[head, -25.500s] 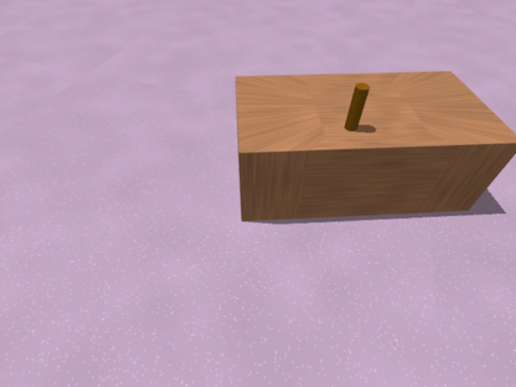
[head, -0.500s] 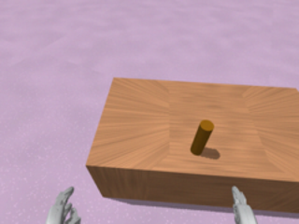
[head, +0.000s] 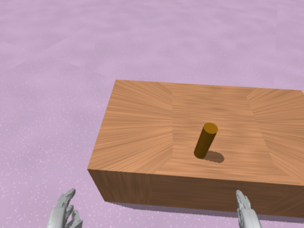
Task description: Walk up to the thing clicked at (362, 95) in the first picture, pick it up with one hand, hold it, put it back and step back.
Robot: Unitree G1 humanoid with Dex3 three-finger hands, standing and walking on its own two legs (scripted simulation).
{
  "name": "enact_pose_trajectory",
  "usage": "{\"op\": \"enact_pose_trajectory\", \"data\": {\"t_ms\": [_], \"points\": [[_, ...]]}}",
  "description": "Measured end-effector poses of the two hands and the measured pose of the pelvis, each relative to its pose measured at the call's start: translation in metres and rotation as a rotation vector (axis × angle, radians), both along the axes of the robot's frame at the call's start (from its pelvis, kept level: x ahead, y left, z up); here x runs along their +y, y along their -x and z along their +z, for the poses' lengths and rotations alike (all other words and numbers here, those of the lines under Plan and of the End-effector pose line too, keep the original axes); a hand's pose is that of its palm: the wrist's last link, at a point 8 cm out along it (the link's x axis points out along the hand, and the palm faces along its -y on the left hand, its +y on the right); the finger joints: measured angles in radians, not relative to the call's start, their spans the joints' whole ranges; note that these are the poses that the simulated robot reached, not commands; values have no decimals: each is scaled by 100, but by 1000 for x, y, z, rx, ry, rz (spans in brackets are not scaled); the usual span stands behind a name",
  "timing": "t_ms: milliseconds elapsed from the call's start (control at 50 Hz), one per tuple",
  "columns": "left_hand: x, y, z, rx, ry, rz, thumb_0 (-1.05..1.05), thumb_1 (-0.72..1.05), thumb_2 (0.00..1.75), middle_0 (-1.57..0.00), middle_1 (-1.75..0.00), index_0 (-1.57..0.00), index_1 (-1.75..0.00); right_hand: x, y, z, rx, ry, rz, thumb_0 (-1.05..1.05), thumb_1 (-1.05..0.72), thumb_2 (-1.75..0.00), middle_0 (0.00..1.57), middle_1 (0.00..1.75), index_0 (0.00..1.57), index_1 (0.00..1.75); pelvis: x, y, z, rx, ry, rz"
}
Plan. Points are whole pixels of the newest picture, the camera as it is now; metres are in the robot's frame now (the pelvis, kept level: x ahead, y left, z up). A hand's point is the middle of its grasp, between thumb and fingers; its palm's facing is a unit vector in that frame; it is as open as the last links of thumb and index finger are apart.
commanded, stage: stand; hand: right
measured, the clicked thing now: (204, 142) +0.50 -0.22 -0.18
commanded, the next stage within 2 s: none
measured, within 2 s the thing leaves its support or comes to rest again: neither
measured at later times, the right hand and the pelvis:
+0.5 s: hand out of the picture +0.08 -0.26 -0.12, palm faces -0.03 +0.94 -0.35, open 8.9 cm; pelvis +0.00 -0.02 +0.04, yaw +0 degrees
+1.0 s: hand out of the picture +0.03 -0.25 -0.10, palm faces -0.03 +0.94 -0.35, open 7.4 cm; pelvis -0.01 -0.01 +0.06, yaw +0 degrees
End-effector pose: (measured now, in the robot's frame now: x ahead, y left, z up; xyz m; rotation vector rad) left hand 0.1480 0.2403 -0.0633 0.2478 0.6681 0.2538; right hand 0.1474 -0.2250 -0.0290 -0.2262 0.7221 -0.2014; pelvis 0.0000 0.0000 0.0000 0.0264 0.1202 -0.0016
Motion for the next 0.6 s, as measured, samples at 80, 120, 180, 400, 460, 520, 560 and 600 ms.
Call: {"op": "enact_pose_trajectory", "data": {"t_ms": [80, 120, 180, 400, 460, 520, 560, 600], "points": [[0, 1, -6, 65, -33, -73, 1, 90, 90, -20, -31, -20, -31, -5, -1, -8, 7, 37, 67, -1, 54, -5, 6, 6, 6, 5, -1, 1, 2, -31, 7, 1], [5, 4, -13, 163, -50, -136, 1, 90, 90, -20, -31, -20, -31, -15, 0, -20, 50, 61, 114, -1, 51, -7, 8, 8, 7, 7, -2, 2, 5, -53, 17, 1], [17, 13, -17, 256, -46, -130, 1, 90, 90, -20, -31, -20, -31, -33, 8, -33, 125, 72, 122, -1, 41, -17, 12, 14, 12, 14, -3, 2, 9, -77, 23, 3], [43, 60, -12, 434, -42, -12, 1, 90, 90, -20, -30, -20, -31, -73, 58, -50, 344, 76, 29, 0, -29, -72, 20, 28, 19, 27, -13, -4, 26, -132, 21, 1], [40, 69, -11, 464, -29, 3, 1, 90, 90, -20, -30, -20, -31, -75, 70, -50, 385, 69, 12, 0, -50, -79, 20, 29, 19, 28, -15, -3, 32, -147, 22, 1], [35, 76, -11, 488, -10, 8, 1, 90, 90, -20, -30, -20, -30, -76, 80, -49, 417, 60, -1, 0, -66, -84, 20, 30, 20, 29, -16, -2, 38, -160, 22, 1], [31, 80, -10, 501, 2, 9, 1, 90, 90, -20, -30, -20, -30, -76, 86, -47, 437, 55, -9, 0, -74, -86, 21, 30, 20, 29, -17, 0, 41, -168, 23, 1], [28, 83, -10, 512, 14, 9, 1, 90, 90, -20, -30, -20, -30, -76, 92, -45, 455, 51, -15, 1, -79, -87, 21, 30, 20, 29, -17, 1, 45, -174, 25, 1]]}}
